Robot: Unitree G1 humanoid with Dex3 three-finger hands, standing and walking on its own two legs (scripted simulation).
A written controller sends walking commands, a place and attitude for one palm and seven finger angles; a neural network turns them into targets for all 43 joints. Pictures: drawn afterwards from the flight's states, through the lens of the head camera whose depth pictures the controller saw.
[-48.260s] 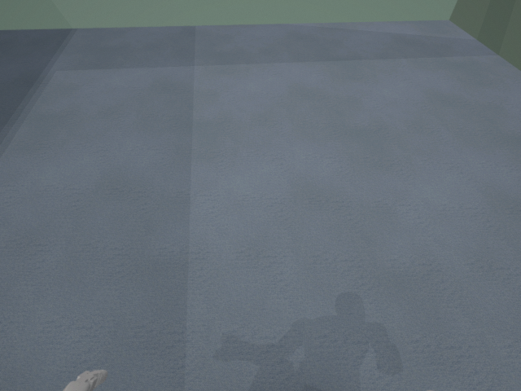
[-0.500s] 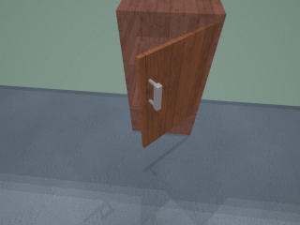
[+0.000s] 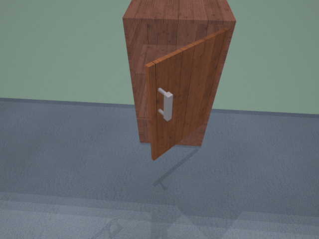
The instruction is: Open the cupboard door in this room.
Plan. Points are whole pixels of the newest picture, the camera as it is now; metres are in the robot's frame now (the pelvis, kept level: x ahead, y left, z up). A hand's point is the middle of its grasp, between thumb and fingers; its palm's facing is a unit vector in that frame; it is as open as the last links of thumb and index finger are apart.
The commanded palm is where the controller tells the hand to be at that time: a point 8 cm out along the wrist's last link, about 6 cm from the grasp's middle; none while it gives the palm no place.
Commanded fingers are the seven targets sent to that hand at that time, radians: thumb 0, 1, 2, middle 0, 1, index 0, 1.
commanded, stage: let the arm hang, fingers relaxed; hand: left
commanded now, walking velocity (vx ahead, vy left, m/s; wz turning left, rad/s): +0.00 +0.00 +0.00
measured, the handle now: (164, 104) +0.59 +0.01 -0.04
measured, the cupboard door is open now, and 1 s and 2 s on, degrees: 45 45 45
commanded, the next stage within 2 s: look to check the result in 0.12 s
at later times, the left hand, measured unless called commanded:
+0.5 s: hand out of the picture +0.00 +0.17 -0.17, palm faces +0.03 -0.98 -0.19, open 7.3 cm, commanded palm none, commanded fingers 0.00 0.90 0.90 -0.20 -0.30 -0.20 -0.30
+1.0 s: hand out of the picture +0.03 +0.17 -0.18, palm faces -0.01 -0.98 -0.20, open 7.3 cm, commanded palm none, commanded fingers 0.00 0.90 0.90 -0.20 -0.30 -0.20 -0.30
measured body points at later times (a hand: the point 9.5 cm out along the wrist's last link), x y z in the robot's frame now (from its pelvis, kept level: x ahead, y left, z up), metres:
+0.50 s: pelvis +0.01 +0.01 +0.00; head +0.03 +0.00 +0.45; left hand +0.00 +0.22 -0.16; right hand -0.01 -0.19 -0.17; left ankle +0.02 +0.12 -0.74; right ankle +0.01 -0.08 -0.74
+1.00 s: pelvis +0.02 +0.00 -0.01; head +0.05 -0.01 +0.44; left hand +0.03 +0.23 -0.16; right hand +0.00 -0.22 -0.17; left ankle +0.03 +0.12 -0.74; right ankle +0.02 -0.08 -0.74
